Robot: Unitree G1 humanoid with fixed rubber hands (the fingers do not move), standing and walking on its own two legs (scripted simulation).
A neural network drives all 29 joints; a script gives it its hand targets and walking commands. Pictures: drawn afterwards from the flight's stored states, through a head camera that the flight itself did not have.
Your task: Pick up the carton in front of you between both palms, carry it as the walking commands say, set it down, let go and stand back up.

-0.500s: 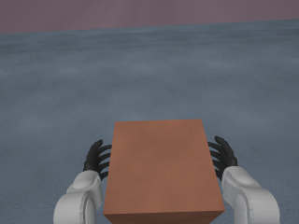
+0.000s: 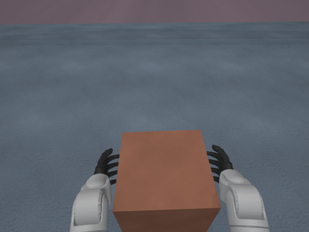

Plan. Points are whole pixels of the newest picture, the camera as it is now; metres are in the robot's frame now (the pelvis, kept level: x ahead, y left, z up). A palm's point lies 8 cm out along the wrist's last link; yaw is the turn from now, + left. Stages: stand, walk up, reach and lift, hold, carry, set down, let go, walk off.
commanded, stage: carry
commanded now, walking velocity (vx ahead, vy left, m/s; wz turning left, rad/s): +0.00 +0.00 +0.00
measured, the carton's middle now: (163, 188) +0.27 +0.00 -0.03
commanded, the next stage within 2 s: none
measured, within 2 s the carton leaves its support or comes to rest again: neither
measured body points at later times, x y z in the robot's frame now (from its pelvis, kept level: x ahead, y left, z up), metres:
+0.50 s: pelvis -0.04 +0.01 +0.00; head -0.04 +0.01 +0.45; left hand +0.27 +0.17 +0.03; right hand +0.27 -0.14 +0.03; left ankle -0.11 +0.11 -0.73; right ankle +0.05 -0.10 -0.73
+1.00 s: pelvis -0.04 +0.02 +0.00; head -0.05 +0.02 +0.45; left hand +0.26 +0.17 +0.03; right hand +0.26 -0.13 +0.03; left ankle -0.11 +0.11 -0.73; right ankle +0.05 -0.10 -0.73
